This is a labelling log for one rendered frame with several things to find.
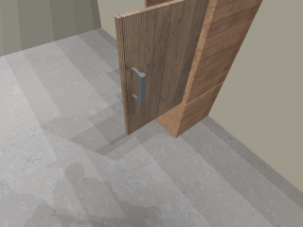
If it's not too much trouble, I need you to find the cupboard door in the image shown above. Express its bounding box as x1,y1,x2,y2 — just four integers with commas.
115,0,210,135

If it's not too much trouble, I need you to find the handle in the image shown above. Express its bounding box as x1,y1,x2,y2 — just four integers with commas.
132,67,147,107

